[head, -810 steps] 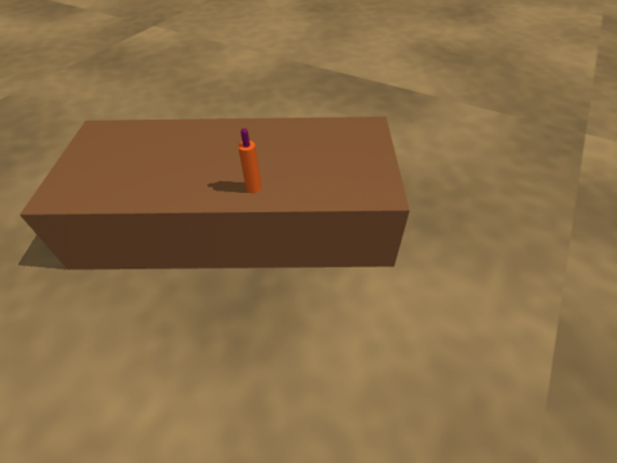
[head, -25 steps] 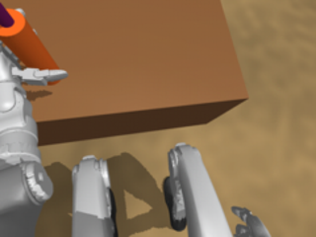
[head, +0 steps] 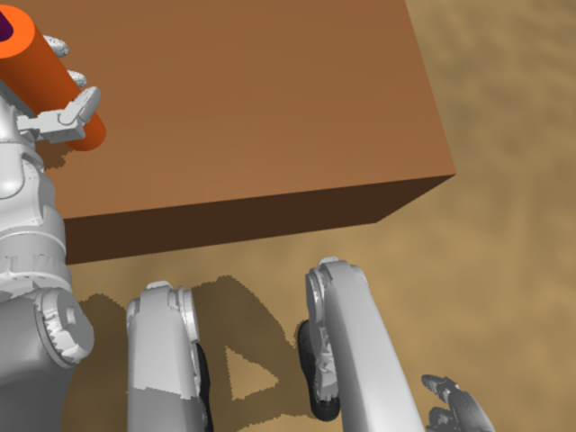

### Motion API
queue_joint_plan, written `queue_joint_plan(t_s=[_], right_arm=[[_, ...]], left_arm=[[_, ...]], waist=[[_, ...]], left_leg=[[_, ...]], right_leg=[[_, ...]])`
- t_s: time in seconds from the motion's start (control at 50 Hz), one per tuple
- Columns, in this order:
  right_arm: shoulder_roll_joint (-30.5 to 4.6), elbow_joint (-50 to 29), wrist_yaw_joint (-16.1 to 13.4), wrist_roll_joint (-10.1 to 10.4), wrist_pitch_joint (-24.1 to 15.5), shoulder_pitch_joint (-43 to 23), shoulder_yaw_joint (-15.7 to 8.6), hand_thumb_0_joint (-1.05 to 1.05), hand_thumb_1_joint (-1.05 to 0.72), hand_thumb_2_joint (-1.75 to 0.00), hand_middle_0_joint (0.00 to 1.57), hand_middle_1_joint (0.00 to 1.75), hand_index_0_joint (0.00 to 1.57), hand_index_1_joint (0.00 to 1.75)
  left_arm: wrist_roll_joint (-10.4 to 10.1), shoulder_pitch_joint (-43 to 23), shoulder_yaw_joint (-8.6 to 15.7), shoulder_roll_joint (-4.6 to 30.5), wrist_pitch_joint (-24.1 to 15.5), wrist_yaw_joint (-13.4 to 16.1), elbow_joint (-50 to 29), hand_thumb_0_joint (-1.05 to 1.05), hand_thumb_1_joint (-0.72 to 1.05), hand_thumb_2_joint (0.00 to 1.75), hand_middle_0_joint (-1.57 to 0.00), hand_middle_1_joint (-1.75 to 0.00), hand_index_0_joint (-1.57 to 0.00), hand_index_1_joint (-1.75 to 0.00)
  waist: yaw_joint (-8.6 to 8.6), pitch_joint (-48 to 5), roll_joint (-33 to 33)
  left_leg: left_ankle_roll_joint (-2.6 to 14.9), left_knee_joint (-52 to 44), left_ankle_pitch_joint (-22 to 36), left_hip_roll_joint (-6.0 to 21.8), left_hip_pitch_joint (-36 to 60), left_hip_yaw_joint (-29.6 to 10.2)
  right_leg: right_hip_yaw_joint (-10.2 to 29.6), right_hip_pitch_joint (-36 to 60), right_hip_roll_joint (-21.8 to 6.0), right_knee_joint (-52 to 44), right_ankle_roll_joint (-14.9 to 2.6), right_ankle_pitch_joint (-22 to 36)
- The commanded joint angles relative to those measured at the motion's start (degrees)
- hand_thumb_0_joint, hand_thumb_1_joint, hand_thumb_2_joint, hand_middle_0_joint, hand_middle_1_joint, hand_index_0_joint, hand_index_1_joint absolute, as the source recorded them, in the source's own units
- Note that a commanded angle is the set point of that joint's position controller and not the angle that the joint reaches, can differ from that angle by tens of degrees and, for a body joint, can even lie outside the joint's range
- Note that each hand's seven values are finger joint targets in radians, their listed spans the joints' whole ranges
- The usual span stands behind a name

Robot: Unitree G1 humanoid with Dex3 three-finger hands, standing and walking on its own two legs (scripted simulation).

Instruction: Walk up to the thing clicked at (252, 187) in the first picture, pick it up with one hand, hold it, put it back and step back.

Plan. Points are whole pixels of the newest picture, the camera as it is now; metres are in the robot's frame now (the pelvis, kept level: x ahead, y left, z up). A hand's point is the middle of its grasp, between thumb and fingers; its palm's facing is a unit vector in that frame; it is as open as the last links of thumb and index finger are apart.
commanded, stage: settle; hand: left
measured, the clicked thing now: (37, 76) +0.53 +0.23 +0.04
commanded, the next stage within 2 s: lift in 1.16 s
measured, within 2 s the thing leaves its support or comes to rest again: leaves its support in 0.30 s
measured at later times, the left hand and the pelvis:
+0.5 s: hand (37, 73) +0.53 +0.22 +0.05, palm faces +0.17 -0.98 -0.04, open 7.8 cm; pelvis +0.00 +0.00 +0.04, yaw +1 degrees
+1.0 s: hand (3, 30) +0.54 +0.23 +0.10, palm faces +0.17 -0.98 -0.04, open 7.8 cm; pelvis +0.02 +0.01 +0.09, yaw +1 degrees
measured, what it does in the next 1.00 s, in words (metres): rises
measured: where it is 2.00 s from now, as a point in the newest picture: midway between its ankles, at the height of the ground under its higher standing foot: (260, 399)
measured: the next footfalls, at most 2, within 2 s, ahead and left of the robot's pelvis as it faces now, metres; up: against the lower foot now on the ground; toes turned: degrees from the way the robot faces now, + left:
none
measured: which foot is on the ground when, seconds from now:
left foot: down 0.00-1.00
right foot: down 0.00-1.00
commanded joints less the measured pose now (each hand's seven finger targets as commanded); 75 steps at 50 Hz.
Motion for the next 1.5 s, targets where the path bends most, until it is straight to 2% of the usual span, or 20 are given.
queue_joint_plan(t_s=[0.0, 0.1, 0.2, 0.28, 0.38, 0.44, 0.5, 0.6, 0.88, 0.92, 1.0, 1.04, 1.14, 1.2, 1.28, 1.36, 1.4, 1.42, 1.44, 1.48], right_arm=[[-11.62, -1.69, -0.75, -0.4, -0.09, 11.03, -3.94, 0.0, -0.9, -0.89, 0.2, 0.3, 0.2, 0.3], [-12.17, -2.18, -0.9, 0.1, 0.44, 10.78, -4.33, 0.0, -0.9, -0.89, 0.2, 0.3, 0.2, 0.3], [-11.92, -3.46, -1.64, 0.75, 0.39, 11.47, -4.45, 0.0, -0.9, -0.9, 0.2, 0.3, 0.2, 0.3], [-11.12, -2.45, -2.17, 1.27, 0.12, 11.53, -4.58, 0.0, -0.91, -0.9, 0.2, 0.3, 0.2, 0.3], [-11.16, -2.16, -2.8, 1.74, 0.16, 11.6, -4.68, 0.0, -0.9, -0.9, 0.2, 0.3, 0.2, 0.3], [-10.57, -1.69, -2.97, 2.17, -0.21, 10.91, -4.28, 0.0, -0.9, -0.9, 0.2, 0.3, 0.2, 0.3], [-10.37, -1.94, -3.15, 1.94, -0.23, 11.31, -4.4, 0.0, -0.89, -0.89, 0.2, 0.3, 0.2, 0.3], [-10.4, -1.69, -2.82, 2.07, -0.45, 11.75, -4.69, 0.0, -0.88, -0.89, 0.2, 0.3, 0.2, 0.3], [-10.09, -2.02, -2.44, 1.89, -0.58, 11.95, -4.68, 0.0, -0.88, -0.89, 0.2, 0.3, 0.2, 0.3], [-9.92, -1.54, -2.46, 1.75, -0.46, 12.7, -4.85, 0.0, -0.89, -0.89, 0.2, 0.3, 0.2, 0.3], [-10.22, -1.92, -2.34, 1.89, -0.64, 11.7, -4.84, 0.0, -0.88, -0.89, 0.2, 0.3, 0.2, 0.3], [-9.91, -1.81, -2.4, 1.79, -0.43, 11.81, -4.6, 0.0, -0.88, -0.89, 0.2, 0.3, 0.2, 0.3], [-9.74, -1.1, -2.11, 1.67, -0.59, 11.87, -4.5, 0.0, -0.88, -0.89, 0.2, 0.3, 0.2, 0.3], [-9.54, -1.5, -2.11, 1.5, -0.5, 11.95, -4.56, 0.0, -0.88, -0.89, 0.2, 0.3, 0.2, 0.3], [-9.49, -1.77, -1.97, 1.57, -0.52, 11.45, -4.6, 0.0, -0.91, -0.9, 0.2, 0.3, 0.2, 0.3], [-9.57, -2.25, -2.02, 1.68, -0.42, 11.39, -4.75, 0.0, -0.91, -0.9, 0.2, 0.3, 0.2, 0.3], [-9.36, -2.32, -2.01, 1.78, -0.51, 11.36, -4.71, 0.0, -0.91, -0.9, 0.2, 0.3, 0.2, 0.3], [-9.33, -2.09, -2.07, 1.87, -0.65, 11.55, -4.87, 0.0, -0.91, -0.9, 0.2, 0.3, 0.2, 0.3], [-9.33, -2.5, -2.13, 2.06, -0.64, 11.04, -4.68, 0.0, -0.92, -0.9, 0.2, 0.3, 0.2, 0.3], [-8.86, -2.57, -2.22, 1.96, -0.69, 11.18, -4.72, 0.0, -0.91, -0.9, 0.2, 0.3, 0.2, 0.3]], left_arm=[[0.3, -19.72, 0.44, 12.63, -3.06, 0.37, -11.23, 0.0, 0.44, 1.17, -1.3, -1.33, -1.31, -1.32], [0.38, -20.67, -0.43, 12.36, -1.63, 0.25, -13.6, 0.0, 0.42, 1.2, -1.34, -1.37, -1.35, -1.36], [-1.13, -24.69, 1.1, 15.72, -0.67, 0.58, -23.78, 0.0, 0.37, 1.2, -1.34, -1.38, -1.36, -1.38], [-1.76, -23.37, -0.78, 13.9, 0.7, 0.81, -22.12, 0.0, 0.31, 1.21, -1.33, -1.4, -1.34, -1.39], [-2.37, -26.03, -0.31, 16.63, 1.19, 1.32, -28.48, 0.0, 0.3, 1.2, -1.3, -1.38, -1.32, -1.37], [-3.15, -19.63, -1.97, 11.03, 2.81, 1.34, -18.35, 0.0, 0.3, 1.23, -1.32, -1.41, -1.34, -1.4], [-2.23, -22.54, -0.45, 15.12, 1.79, 1.96, -22.92, 0.0, 0.31, 1.25, -1.32, -1.42, -1.34, -1.41], [-2.35, -18.36, -1.72, 11.28, 2.58, 1.02, -15.82, 0.0, 0.35, 1.28, -1.35, -1.44, -1.37, -1.43], [-2.58, -20.16, -1.67, 12.45, 1.21, 0.76, -19.56, 0.0, 0.44, 1.31, -1.34, -1.43, -1.36, -1.42], [-2.46, -24.23, -1.0, 14.59, 0.43, 1.13, -24.99, 0.0, 0.44, 1.32, -1.36, -1.45, -1.38, -1.44], [-2.58, -16.33, -2.93, 9.65, 1.37, 0.64, -15.33, 0.0, 0.46, 1.32, -1.33, -1.42, -1.35, -1.42], [-2.46, -22.71, -1.17, 14.31, 0.07, 1.45, -23.04, 0.0, 0.47, 1.32, -1.33, -1.41, -1.34, -1.41], [-2.56, -17.07, -2.67, 9.33, 0.78, 1.23, -15.25, 0.0, 0.45, 1.34, -1.34, -1.44, -1.36, -1.44], [-2.35, -21.2, -1.8, 11.73, -0.41, 1.8, -20.56, 0.0, 0.48, 1.33, -1.34, -1.43, -1.36, -1.43], [-2.05, -17.65, -3.06, 9.4, -0.15, 1.44, -16.2, 0.0, 0.43, 1.29, -1.35, -1.46, -1.38, -1.44], [-2.25, -20.58, -2.25, 12.32, -1.16, 1.43, -23.58, 0.0, 0.4, 1.26, -1.33, -1.44, -1.37, -1.42], [-2.9, -18.74, -3.75, 9.05, -0.67, 1.17, -22.24, 0.0, 0.42, 1.28, -1.34, -1.46, -1.37, -1.44], [-3.18, -19.21, -2.32, 10.91, -0.76, 1.54, -25.02, 0.0, 0.4, 1.28, -1.33, -1.45, -1.37, -1.43], [-3.45, -14.64, -2.53, 9.34, -0.11, 1.62, -20.13, 0.0, 0.36, 1.27, -1.33, -1.46, -1.37, -1.43], [-3.04, -15.55, -3.5, 8.98, -0.36, 1.92, -23.93, 0.0, 0.39, 1.27, -1.33, -1.45, -1.36, -1.43]], waist=[[-0.87, -38.1, 7.84], [-0.48, -39.34, 11.13], [0.2, -46.71, 12.18], [-0.71, -42.46, 9.7], [0.73, -45.6, 12.4], [-0.4, -38.18, 8.03], [0.59, -40.21, 9.28], [-0.32, -37.8, 7.51], [1.07, -43.12, 9.91], [0.99, -44.87, 11.02], [0.22, -40.08, 8.84], [1.32, -42.68, 11.37], [0.55, -38.7, 9.07], [1.23, -42.18, 10.03], [0.45, -38.97, 9.61], [2.07, -44.04, 11.83], [1.36, -43.36, 11.03], [1.89, -44.37, 10.54], [2.26, -42.72, 9.2], [1.68, -43.31, 8.08]], left_leg=[[3.29, -12.61, 9.9, -1.32, 24.52, 3.66], [2.52, -15.71, 7.6, -1.04, 29.45, 2.04], [2.86, -15.63, 12.68, -1.23, 32.91, 2.75], [3.42, -17.17, 8.46, -1.14, 31.12, 3.14], [3.02, -20.67, 9.05, -0.97, 37.13, 2.24], [3.38, -22.01, 8.18, -1.07, 33.79, 2.03], [3.55, -22.49, 10.55, -1.11, 35.15, 2.74], [3.56, -24.12, 13.51, -0.97, 37.43, 2.29], [3.42, -27.86, 19.12, -0.95, 45.89, 2.23], [3.57, -27.93, 19.88, -0.91, 47.36, 2.52], [3.45, -29.03, 20.63, -0.73, 47.8, 1.66], [3.31, -29.7, 20.3, -0.8, 48.9, 2.02], [3.17, -31.07, 20.59, -0.67, 49.18, 1.21], [3.35, -30.85, 21.89, -0.8, 50.54, 1.78], [3.08, -32.24, 19.12, -0.77, 49.51, 1.43], [2.87, -33.54, 21.21, -0.84, 54.31, 1.54], [2.87, -33.92, 21.83, -0.89, 54.57, 1.51], [3.13, -33.81, 22.01, -0.91, 54.33, 1.92], [3.22, -34.34, 21.45, -0.97, 53.8, 2.04], [3.52, -35.17, 20.75, -1.08, 52.44, 2.48]], right_leg=[[-2.46, 22.27, 1.16, -13.76, -2.94, 12.58], [-2.97, 19.35, 0.67, -13.64, -3.43, 10.14], [-2.04, 24.96, 0.71, -15.44, -3.24, 14.58], [-1.21, 25.82, 0.76, -19.17, -2.82, 11.09], [-0.92, 27.12, 0.62, -20.91, -3.25, 11.24], [-1.16, 26.63, 0.72, -22.93, -3.02, 10.82], [-0.73, 29.53, 0.7, -23.94, -3.02, 12.82], [-1.18, 30.05, 0.86, -25.65, -3.08, 15.08], [-0.58, 35.64, 0.87, -28.98, -3.21, 19.17], [-0.29, 36.96, 0.89, -29.79, -3.09, 20.08], [-1.04, 34.26, 0.87, -30.26, -3.27, 19.72], [-0.5, 36.28, 0.76, -30.58, -3.33, 19.67], [-1.24, 35.01, 0.89, -31.28, -3.39, 19.22], [-0.77, 37.04, 0.7, -31.69, -3.33, 20.72], [-1.15, 36.22, 0.74, -32.3, -3.37, 18.47], [-0.96, 38.6, 0.79, -33.0, -3.51, 19.51], [-0.98, 39.39, 0.78, -33.69, -3.47, 20.31], [-0.71, 41.25, 0.9, -34.34, -3.23, 21.07], [-0.65, 42.1, 0.78, -35.1, -3.11, 20.82], [-0.39, 45.41, 0.81, -36.63, -2.85, 21.65]])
